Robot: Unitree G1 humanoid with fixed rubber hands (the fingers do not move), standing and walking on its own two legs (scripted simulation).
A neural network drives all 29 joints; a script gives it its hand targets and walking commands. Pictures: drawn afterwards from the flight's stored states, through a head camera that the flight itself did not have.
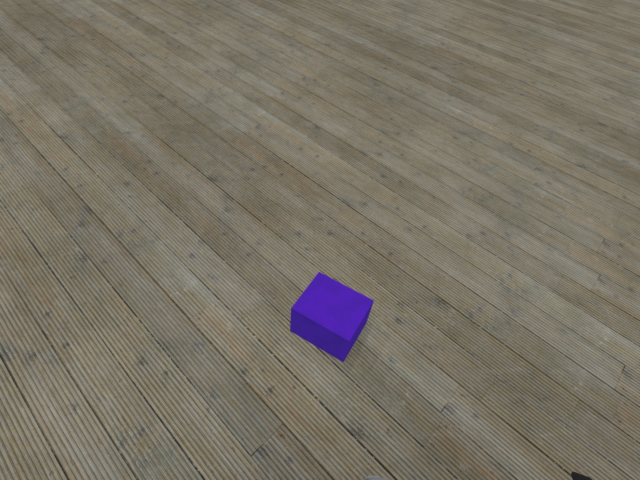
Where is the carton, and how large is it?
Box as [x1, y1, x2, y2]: [290, 272, 373, 361]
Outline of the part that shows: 319,272 291,308 290,330 343,361 366,321 373,300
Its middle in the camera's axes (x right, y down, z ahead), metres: +0.04 +0.25 +1.33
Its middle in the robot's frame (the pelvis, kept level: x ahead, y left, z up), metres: +0.75 -0.09 -0.69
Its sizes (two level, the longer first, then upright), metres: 0.215 0.178 0.151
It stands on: the floor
